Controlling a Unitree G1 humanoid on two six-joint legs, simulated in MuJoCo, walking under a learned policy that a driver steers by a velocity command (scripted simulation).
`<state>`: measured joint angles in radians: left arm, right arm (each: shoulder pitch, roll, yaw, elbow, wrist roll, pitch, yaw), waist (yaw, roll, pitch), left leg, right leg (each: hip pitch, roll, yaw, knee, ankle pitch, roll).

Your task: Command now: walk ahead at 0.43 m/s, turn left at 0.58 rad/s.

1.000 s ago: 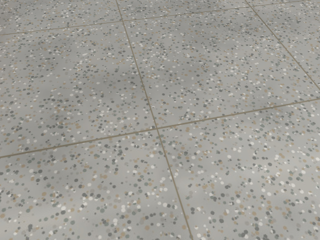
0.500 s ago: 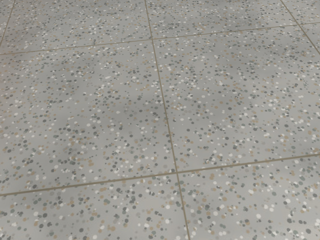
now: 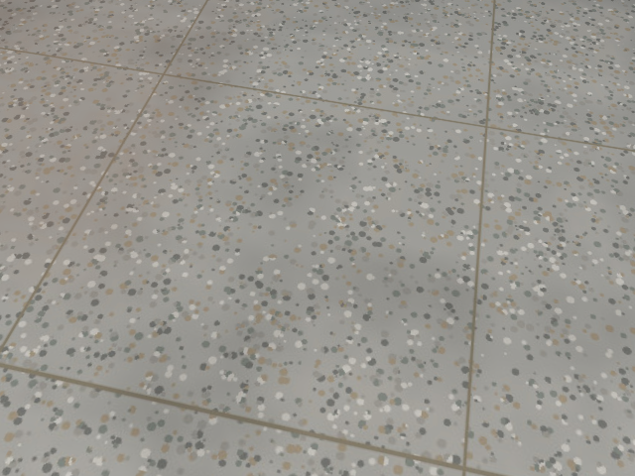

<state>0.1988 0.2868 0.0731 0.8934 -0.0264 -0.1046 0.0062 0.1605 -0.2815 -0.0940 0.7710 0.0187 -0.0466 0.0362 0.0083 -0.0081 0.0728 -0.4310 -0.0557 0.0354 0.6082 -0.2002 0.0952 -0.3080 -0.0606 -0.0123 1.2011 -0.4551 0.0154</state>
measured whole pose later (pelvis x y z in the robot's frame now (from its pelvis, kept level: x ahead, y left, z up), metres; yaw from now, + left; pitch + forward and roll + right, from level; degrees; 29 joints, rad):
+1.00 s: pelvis +0.23 -0.02 +0.01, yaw +8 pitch +1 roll +0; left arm 0.17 0.32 0.08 0.74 -0.02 0.04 -0.03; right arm 0.15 -0.29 -0.08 0.72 0.01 0.03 -0.05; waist 0.00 0.02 0.04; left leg -0.25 0.09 0.07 0.57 -0.35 -0.05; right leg -0.35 -0.01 -0.06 0.67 -0.33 0.02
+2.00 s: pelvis +0.27 -0.05 +0.02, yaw -18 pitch +2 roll +1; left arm 0.36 0.25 0.04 0.72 0.00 -0.04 0.00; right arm 0.23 -0.31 -0.07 0.73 0.02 -0.06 0.01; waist 0.02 0.04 -0.02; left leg -0.51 0.05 0.01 0.98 -0.33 0.01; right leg -0.10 0.02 0.03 0.38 -0.30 -0.05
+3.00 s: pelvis +0.78 -0.21 +0.02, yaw -17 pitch +1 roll +0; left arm 0.25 0.27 0.04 0.73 0.00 -0.08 -0.03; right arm 0.26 -0.32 -0.04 0.80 0.02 -0.08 0.01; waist 0.01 0.04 0.04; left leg -0.47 0.06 -0.03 1.14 -0.34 0.02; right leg -0.29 0.04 -0.05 0.42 -0.16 -0.06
